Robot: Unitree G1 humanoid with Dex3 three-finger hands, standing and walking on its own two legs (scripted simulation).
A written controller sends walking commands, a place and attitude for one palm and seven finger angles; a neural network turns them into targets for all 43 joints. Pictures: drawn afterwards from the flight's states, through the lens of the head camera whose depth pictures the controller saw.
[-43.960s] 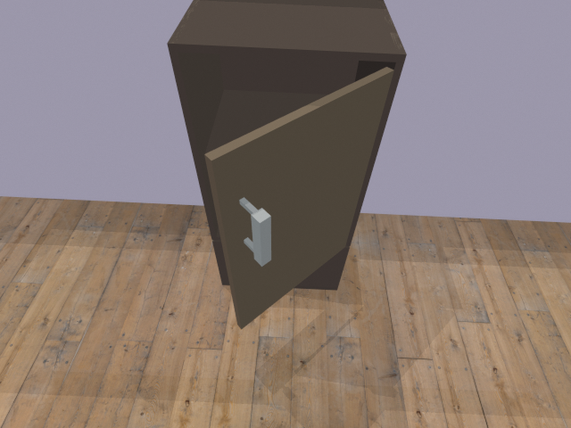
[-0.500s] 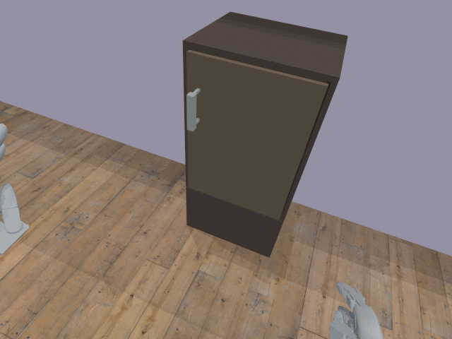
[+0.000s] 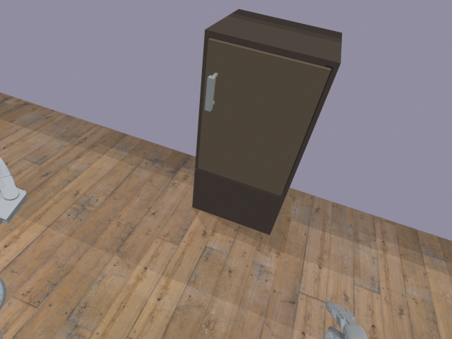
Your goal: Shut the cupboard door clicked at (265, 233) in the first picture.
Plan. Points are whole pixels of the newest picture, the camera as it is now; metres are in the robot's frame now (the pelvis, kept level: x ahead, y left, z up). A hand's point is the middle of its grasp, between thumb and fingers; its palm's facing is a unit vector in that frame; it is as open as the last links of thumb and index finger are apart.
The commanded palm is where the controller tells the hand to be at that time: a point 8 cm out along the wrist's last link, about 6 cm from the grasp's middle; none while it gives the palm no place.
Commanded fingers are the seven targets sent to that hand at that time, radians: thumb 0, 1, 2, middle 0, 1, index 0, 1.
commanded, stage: stop stepping back and stand still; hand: left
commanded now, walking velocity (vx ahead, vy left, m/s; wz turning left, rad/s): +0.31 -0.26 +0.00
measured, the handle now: (212, 91) +0.94 +0.10 +0.01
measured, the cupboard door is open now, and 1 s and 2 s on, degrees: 0 0 0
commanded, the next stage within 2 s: let the arm hang, fingers relaxed in 1.28 s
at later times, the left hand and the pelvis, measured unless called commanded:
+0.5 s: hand out of the picture +0.15 +0.29 +0.19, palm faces +0.44 -0.85 -0.30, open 7.4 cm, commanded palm +0.09 +0.34 +0.20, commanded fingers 0.00 0.90 0.90 -0.20 -0.30 -0.20 -0.30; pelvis -0.07 +0.04 +0.01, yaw -3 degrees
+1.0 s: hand (20, 217) +0.20 +0.28 +0.19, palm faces +0.42 -0.80 -0.43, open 7.4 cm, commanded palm +0.14 +0.32 +0.20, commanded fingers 0.00 0.90 0.90 -0.20 -0.30 -0.20 -0.30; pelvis -0.02 +0.03 +0.01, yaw -4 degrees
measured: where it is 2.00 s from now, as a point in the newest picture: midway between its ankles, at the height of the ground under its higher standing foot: outside the picture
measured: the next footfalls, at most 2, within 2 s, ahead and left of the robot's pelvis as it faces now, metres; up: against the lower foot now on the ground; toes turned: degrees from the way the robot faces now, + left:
right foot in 0.26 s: -0.02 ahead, -0.06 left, +0.00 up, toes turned -9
left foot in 0.50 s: +0.04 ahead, +0.15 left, +0.00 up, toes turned +1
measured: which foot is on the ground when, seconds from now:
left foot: down 0.00-0.22, up 0.24-0.48, down 0.50-1.00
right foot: up 0.00-0.24, down 0.26-1.00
